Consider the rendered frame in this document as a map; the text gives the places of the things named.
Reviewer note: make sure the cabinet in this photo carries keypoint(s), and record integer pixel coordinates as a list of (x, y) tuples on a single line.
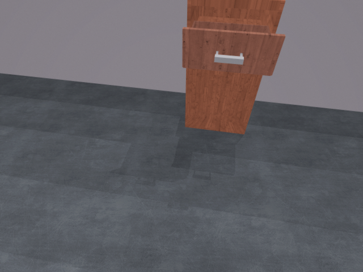
[(218, 100)]

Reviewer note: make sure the drawer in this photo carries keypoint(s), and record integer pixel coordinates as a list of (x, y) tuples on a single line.
[(260, 48)]

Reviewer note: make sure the handle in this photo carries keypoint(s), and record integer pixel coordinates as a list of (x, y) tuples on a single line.
[(229, 59)]

